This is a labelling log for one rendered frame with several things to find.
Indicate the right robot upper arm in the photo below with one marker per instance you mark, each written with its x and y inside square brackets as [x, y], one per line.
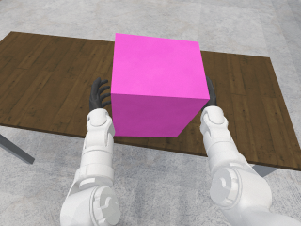
[245, 199]

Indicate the table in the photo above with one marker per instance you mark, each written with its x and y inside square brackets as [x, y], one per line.
[45, 85]

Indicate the left robot forearm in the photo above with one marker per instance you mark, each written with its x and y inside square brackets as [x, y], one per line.
[96, 167]

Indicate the robot left hand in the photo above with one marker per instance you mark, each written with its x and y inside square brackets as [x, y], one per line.
[95, 100]

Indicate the right robot forearm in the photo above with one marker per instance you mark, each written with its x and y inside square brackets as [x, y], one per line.
[218, 143]

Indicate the carton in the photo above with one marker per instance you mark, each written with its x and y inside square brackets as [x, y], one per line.
[158, 85]

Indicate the robot right hand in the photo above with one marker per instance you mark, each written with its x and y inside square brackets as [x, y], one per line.
[211, 90]

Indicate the left robot upper arm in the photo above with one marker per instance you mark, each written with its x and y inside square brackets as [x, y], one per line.
[95, 206]

